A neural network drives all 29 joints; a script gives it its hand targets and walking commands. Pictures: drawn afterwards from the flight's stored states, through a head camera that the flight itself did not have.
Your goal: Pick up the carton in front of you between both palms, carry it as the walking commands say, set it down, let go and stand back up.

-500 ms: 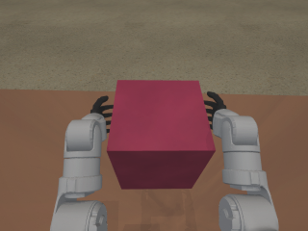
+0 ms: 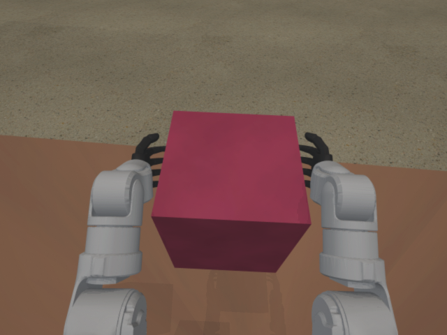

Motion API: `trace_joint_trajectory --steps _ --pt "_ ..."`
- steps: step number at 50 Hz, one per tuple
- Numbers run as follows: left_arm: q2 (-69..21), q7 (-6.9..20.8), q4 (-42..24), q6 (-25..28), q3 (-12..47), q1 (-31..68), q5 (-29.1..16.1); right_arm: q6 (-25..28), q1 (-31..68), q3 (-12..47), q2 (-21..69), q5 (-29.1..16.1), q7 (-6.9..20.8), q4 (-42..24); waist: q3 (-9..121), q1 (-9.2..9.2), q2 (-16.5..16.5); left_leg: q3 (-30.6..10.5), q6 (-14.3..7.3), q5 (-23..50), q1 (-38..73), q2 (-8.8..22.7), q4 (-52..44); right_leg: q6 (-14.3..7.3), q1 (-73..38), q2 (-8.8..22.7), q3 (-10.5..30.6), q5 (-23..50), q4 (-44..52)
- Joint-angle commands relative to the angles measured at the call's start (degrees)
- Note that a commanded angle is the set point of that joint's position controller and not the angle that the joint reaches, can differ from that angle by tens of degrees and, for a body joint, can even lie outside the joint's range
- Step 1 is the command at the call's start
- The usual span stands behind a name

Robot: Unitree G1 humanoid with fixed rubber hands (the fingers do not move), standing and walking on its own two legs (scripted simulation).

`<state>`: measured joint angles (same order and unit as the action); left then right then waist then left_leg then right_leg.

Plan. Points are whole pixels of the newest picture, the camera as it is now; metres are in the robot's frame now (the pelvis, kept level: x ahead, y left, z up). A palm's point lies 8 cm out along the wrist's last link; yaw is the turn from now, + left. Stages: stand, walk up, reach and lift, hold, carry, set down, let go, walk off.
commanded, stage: carry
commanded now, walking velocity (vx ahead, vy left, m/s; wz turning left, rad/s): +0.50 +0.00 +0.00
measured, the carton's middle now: (229, 198) +0.36 +0.02 +0.06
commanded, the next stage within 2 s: none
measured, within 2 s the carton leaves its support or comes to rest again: neither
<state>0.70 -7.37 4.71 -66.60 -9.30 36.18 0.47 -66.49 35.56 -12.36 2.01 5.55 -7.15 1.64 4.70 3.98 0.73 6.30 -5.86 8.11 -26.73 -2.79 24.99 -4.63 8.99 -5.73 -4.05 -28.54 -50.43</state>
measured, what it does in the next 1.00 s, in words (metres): goes down: right foot 0.05 m lower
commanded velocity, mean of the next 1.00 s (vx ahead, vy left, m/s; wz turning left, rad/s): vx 0.50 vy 0.00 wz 0.00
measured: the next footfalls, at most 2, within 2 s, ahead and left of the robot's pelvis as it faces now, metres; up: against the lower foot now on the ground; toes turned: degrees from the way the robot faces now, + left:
right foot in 0.50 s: +0.47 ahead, -0.06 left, -0.05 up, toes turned -1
left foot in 1.04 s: +0.79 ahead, +0.05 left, -0.09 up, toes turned +3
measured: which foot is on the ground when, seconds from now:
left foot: down 0.00-0.52, up 0.54-1.00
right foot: up 0.00-0.48, down 0.50-1.00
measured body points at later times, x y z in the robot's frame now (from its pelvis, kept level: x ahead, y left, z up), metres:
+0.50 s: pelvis +0.30 -0.01 -0.03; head +0.30 -0.01 +0.42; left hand +0.67 +0.13 +0.09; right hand +0.67 -0.17 +0.09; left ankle +0.11 +0.05 -0.71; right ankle +0.43 -0.06 -0.76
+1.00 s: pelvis +0.59 -0.01 -0.06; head +0.61 -0.02 +0.39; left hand +0.94 +0.17 +0.05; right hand +0.97 -0.14 +0.05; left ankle +0.74 +0.07 -0.77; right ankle +0.43 -0.06 -0.77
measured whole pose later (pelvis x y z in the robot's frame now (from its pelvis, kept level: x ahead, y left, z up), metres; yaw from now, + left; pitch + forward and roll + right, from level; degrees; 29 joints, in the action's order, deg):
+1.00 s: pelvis +0.59 -0.01 -0.06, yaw +1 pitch +5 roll +0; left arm -0.8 -7.4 3.2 -65.6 -8.9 34.2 1.2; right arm -65.9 33.1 -12.3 1.6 4.6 -7.2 -0.6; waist 3.5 5.2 0.6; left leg 4.7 -4.9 7.7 -34.0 -1.4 29.2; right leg -6.1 7.1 -5.4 -3.5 -24.0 -34.3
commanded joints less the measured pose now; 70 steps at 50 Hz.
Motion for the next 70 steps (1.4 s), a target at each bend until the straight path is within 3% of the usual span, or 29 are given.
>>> trace_joint_trajectory --steps 1,2,3,4,7,13,20,22,24,25,26,27,28,29,30,34,38,40,48,51,52,53,54,55,56,58,60,65,70 --pt "-57.93 14.72 -2.46 -0.56 35.7 39.93 -23.97 -1.49 32.22 33.32 49.59 -20.21 11.54 3.99 30.27 -6.5 15.66 -32.75 -11.56 37.7 51.17 26.02 11.5 3.73 29.78 0.17 5.59 -11.38 -31.66" --pt "-57.97 14.22 -2.93 -0.99 34.85 41.28 -23.85 -1.71 32.01 32.81 49.97 -20.81 11.78 5.18 33.15 -7.75 12.95 -41.33 -17.26 10.69 52.94 27.99 7.33 2.6 37.44 2.18 7.32 -9.61 -37.98" --pt "-58.48 13.78 -5.3 -0.96 34.66 43.91 -23.7 -1.49 34.14 33.84 53.59 -22.83 12.39 3.91 29.6 -7.9 7.69 -41.87 -16.64 -8.97 44.55 23.89 1.78 1.26 40.03 3.98 7.36 -4.4 -35.83" --pt "-59.99 13.27 -6.24 -0.92 34.28 46.22 -23.52 -1.47 39.23 35.42 57.13 -25.28 12.99 0.86 25.18 -7.14 1.29 -37.07 -13.18 -13.57 36.14 20.48 -0.85 1.47 37.9 5.64 7.19 0.14 -30.64" --pt "-62.07 11.83 -7.2 -0.44 32.72 44.58 -21.12 -1.21 46.57 38.75 63.45 -30.62 14.11 -2.79 21.15 -4.88 0.5 -25.97 -8.04 -6.0 22.55 16.54 -3.06 2.88 29.47 7.56 5.94 4.66 -18.84" --pt "-62.45 10.2 -7.54 0.77 33.87 39.83 -17.97 -0.22 42.41 39.04 64.2 -31.26 14.7 -3.02 23.98 -7.45 5.12 -16.58 -4.87 23.86 34.23 13.41 2.37 3.41 36.76 7.43 2.55 17.71 -5.8" --pt "-58.66 10.4 -6.54 0.14 34.87 36.71 -16.33 -0.07 35.82 38.84 60.43 -28.8 15.09 0.77 19.42 -10.69 5.18 -10.48 -3.04 21.77 36.6 7.53 6.8 1.44 29.27 2.74 -2.79 36.84 20.32" --pt "-57.52 11.07 -4.16 -0.02 33.86 35.57 -15.51 0.22 35.03 38.65 60.39 -28.26 15.35 3.57 17.93 -9.52 5.57 -9.62 -2.41 17.7 33.14 7.99 10.51 -0.28 21.94 2.92 -2.18 41.22 25.94" --pt "-56.64 11.73 -1.2 0.12 31.99 33.44 -14.7 0.51 35.14 38.41 60.81 -28.18 15.59 6.27 19.97 -5.11 4.6 -6.44 -0.26 18.12 27.02 7.19 22.1 -1.5 6.86 3.13 -3.6 43.64 30.59" --pt "-56.3 12.18 -0.31 0.26 30.9 33.14 -14.36 0.81 35.48 38.15 61.02 -28.15 15.65 7.5 21.52 -2.69 2.0 -5.34 1.1 6.47 17.31 5.71 32.0 -1.5 -5.11 7.39 -0.28 46.89 28.56" --pt "-55.84 12.64 1.66 0.28 29.52 32.58 -14.29 1.02 36.28 37.37 61.33 -27.6 15.72 8.46 24.65 -3.25 -5.48 -4.46 1.69 -27.22 3.52 2.83 41.43 -1.55 -17.46 19.1 12.11 66.58 17.14" --pt "-53.82 12.76 3.23 0.51 28.3 34.96 -13.77 0.43 37.65 36.69 63.44 -28.15 15.41 10.27 29.8 -0.96 -17.28 -6.6 5.33 -46.86 -14.33 -3.36 58.06 -14.07 -34.13 30.65 32.25 64.85 15.64" --pt "-56.39 13.14 4.94 0.96 28.63 31.93 -15.13 0.58 37.59 36.24 62.61 -27.28 15.14 9.38 31.43 0.35 -14.78 -8.5 3.5 -43.43 -19.15 -0.76 61.22 -16.55 -31.54 29.88 38.84 36.88 21.31" --pt "-59.6 13.76 2.25 1.66 29.9 35.25 -17.26 1.08 40.91 36.58 63.85 -27.29 14.91 7.25 27.28 0.03 -10.08 -8.75 2.76 -39.75 -19.54 1.25 58.69 -13.39 -23.84 24.86 35.41 25.13 25.0" --pt "-62.53 14.27 -1.52 2.09 31.72 40.64 -19.55 1.59 42.9 36.6 65.02 -27.27 14.52 5.06 23.61 -1.21 -4.42 -8.7 2.66 -35.85 -17.41 2.2 54.22 -10.9 -15.9 22.63 31.37 22.35 27.05" --pt "-67.96 14.66 -8.35 3.19 36.54 46.38 -25.33 2.69 39.36 37.24 65.97 -25.86 12.21 1.1 21.79 -2.77 -3.99 -7.4 3.73 -30.41 -11.77 4.88 42.36 -8.21 -5.52 19.5 22.33 28.31 28.8" --pt "-67.25 15.07 -9.21 3.73 37.46 41.03 -25.71 3.64 32.93 37.97 64.56 -23.3 10.99 0.43 23.69 -0.94 -6.31 -5.43 3.97 -22.4 -18.55 5.18 35.07 -6.24 -14.57 18.15 16.52 53.24 24.05" --pt "-66.46 15.31 -9.76 3.95 38.05 39.82 -25.58 3.96 32.13 38.79 63.58 -22.69 10.77 -0.68 23.39 -0.1 -6.58 -4.5 3.84 -17.77 -20.4 4.8 31.4 -4.84 -17.55 16.92 14.63 58.91 22.73" --pt "-59.29 14.55 -10.13 2.21 38.47 36.42 -24.74 1.29 31.97 39.77 55.03 -21.78 10.21 -4.08 18.18 3.37 -6.59 0.95 0.92 1.64 -10.08 -0.84 2.63 -3.18 -19.21 10.97 8.04 57.88 16.99" --pt "-58.15 14.7 -6.21 0.92 37.41 37.06 -24.74 -0.38 30.11 36.38 51.64 -20.34 10.7 0.17 20.79 -2.51 -5.84 1.59 -1.18 6.96 11.81 -0.62 -4.7 -0.29 -9.78 10.51 4.04 56.55 2.11" --pt "-57.78 14.87 -5.03 0.7 36.88 38.28 -24.61 -0.83 29.96 35.03 50.69 -20.18 11.02 1.23 22.32 -5.2 -3.93 -2.51 -1.05 9.86 23.91 3.98 -2.8 0.91 -0.14 9.06 2.97 44.97 -7.4" --pt "-57.86 15.04 -3.69 0.34 36.17 38.67 -24.27 -1.36 30.93 33.84 49.91 -20.43 11.41 2.66 24.6 -4.33 3.39 -14.3 -1.37 31.37 36.13 15.61 7.7 1.33 14.04 5.68 2.09 8.61 -16.76" --pt "-58.49 14.73 -1.97 -0.76 35.24 41.58 -24.44 -1.57 32.64 32.07 48.33 -19.56 11.38 4.73 31.03 -7.62 15.72 -35.55 -15.18 29.15 52.25 28.0 9.69 5.04 32.27 -0.32 5.31 -11.51 -34.38" --pt "-57.91 14.24 -3.06 -1.15 34.46 42.2 -23.67 -1.7 32.02 32.4 50.34 -20.83 11.73 5.89 32.75 -7.79 11.71 -42.54 -17.86 0.97 49.83 27.06 4.85 2.61 37.48 2.41 7.39 -7.72 -37.67" --pt "-58.76 13.81 -4.64 -1.19 34.29 45.44 -23.74 -1.64 35.45 33.35 53.4 -22.97 12.33 3.79 27.73 -7.8 6.74 -39.23 -15.1 -10.32 41.88 22.27 0.92 1.46 38.64 4.1 6.93 -3.29 -34.3" --pt "-61.04 12.74 -5.02 -1.11 32.57 46.27 -22.5 -1.88 43.43 36.13 59.29 -27.12 13.38 0.29 21.77 -5.88 0.02 -31.34 -10.71 -10.8 28.46 18.75 -2.33 1.87 34.61 6.75 6.82 2.56 -25.01" --pt "-62.1 11.94 -5.01 -0.88 31.85 44.07 -20.87 -1.46 45.67 37.46 63.01 -30.04 14.1 -0.68 20.97 -4.74 1.29 -26.2 -8.14 -9.02 21.85 16.65 -3.76 2.82 29.7 7.7 5.75 4.9 -19.08" --pt "-63.52 10.74 -5.06 0.59 32.5 40.48 -18.41 -0.22 43.78 38.02 65.17 -31.28 14.77 -1.17 23.39 -6.58 4.11 -18.39 -5.54 18.21 30.88 14.62 0.74 3.76 36.29 8.17 3.24 14.76 -9.04" --pt "-61.68 9.86 -8.89 0.88 35.0 40.72 -18.06 0.2 42.09 39.17 62.63 -30.85 14.57 -3.8 22.03 -8.81 5.15 -13.18 -3.73 23.88 36.28 10.21 3.48 2.34 36.8 6.04 0.63 27.25 4.35"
